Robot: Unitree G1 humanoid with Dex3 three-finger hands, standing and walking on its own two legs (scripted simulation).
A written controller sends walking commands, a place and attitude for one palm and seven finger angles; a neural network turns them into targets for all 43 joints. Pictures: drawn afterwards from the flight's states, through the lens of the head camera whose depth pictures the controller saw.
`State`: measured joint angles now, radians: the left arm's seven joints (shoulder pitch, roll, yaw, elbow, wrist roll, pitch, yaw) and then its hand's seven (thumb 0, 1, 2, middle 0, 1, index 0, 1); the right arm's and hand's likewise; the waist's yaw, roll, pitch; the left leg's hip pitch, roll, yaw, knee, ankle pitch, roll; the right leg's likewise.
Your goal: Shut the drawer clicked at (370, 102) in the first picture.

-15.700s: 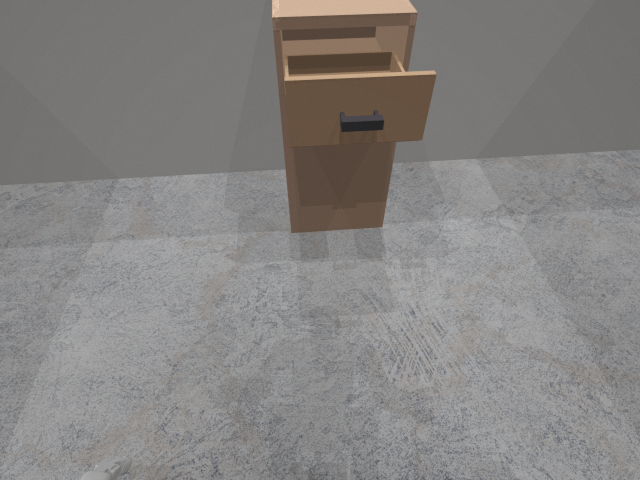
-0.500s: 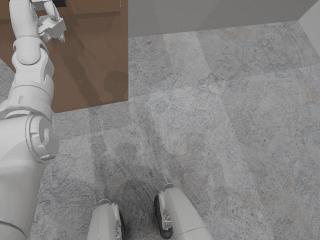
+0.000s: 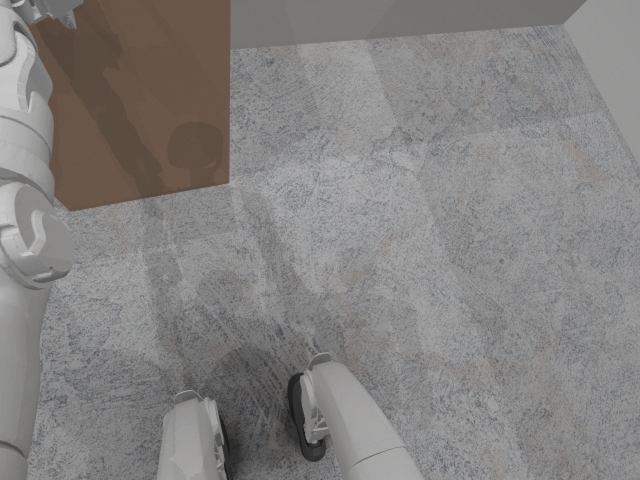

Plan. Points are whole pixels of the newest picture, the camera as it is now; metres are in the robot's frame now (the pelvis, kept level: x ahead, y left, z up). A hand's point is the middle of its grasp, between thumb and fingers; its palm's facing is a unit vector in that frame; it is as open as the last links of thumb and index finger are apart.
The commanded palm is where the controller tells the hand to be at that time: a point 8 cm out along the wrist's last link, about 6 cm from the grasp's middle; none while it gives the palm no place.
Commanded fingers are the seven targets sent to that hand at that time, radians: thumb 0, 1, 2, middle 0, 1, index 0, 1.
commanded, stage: pull the fist back off the drawer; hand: left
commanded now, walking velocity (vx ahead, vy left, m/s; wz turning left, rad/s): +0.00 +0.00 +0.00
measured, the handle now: out of the picture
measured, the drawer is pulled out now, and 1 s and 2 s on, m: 0.00 0.00 0.00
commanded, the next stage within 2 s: draw the hand back to the body in 0.76 s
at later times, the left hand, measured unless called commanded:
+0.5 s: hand out of the picture +0.63 +0.13 +0.09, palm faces +0.09 -1.00 -0.01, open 3.2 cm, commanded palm +0.61 +0.14 +0.09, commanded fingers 0.00 0.90 0.90 -1.40 -1.60 -1.40 -1.60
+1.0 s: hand out of the picture +0.59 +0.13 +0.10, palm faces +0.10 -0.99 -0.06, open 3.3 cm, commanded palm +0.53 +0.17 +0.11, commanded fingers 0.00 0.90 0.90 -1.40 -1.60 -1.40 -1.60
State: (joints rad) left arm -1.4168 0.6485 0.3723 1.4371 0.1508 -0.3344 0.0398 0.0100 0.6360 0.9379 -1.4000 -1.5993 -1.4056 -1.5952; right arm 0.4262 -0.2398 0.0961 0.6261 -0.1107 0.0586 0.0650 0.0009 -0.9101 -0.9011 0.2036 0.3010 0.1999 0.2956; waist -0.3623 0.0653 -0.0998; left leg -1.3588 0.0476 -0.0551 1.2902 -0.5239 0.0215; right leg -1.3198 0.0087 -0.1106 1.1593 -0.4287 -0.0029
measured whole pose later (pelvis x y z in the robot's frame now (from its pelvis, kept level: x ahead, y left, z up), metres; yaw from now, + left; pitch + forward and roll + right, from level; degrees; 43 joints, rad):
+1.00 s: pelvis +0.05 +0.00 +0.04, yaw -1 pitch +29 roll -3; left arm -0.90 0.38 0.37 0.96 0.01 -0.38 0.04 0.02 0.90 0.90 -1.40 -1.60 -1.40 -1.59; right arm 0.41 -0.24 0.02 0.57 -0.07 0.10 0.09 0.00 -0.91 -0.90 0.20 0.30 0.20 0.30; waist -0.21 0.06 -0.13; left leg -1.05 0.05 0.01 1.10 -0.54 0.02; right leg -1.06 0.03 -0.04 1.01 -0.45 0.00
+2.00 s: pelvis +0.05 +0.00 +0.13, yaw +2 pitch -4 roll -1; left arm 0.42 0.33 0.24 -0.39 -0.06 -0.06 0.09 0.02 0.90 0.90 -1.40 -1.60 -1.40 -1.59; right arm 0.19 -0.22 0.06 0.60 -0.01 -0.05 -0.07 0.01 -0.91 -0.90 0.20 0.30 0.20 0.30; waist 0.06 0.07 0.01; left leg -0.07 0.00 0.01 0.42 -0.28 0.02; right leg -0.09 -0.01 -0.02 0.38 -0.22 0.01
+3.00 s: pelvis -0.02 +0.01 +0.12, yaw +2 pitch +0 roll -1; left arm 0.60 0.37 0.36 -0.51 -0.02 -0.24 0.12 0.01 0.89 0.90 -1.41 -1.60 -1.41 -1.59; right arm 0.17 -0.22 -0.01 0.54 0.00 -0.02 -0.08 0.01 -0.91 -0.90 0.20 0.30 0.20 0.30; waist 0.01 0.03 0.02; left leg -0.30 -0.02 0.01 0.51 -0.20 0.04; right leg -0.31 -0.03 -0.02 0.44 -0.12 0.03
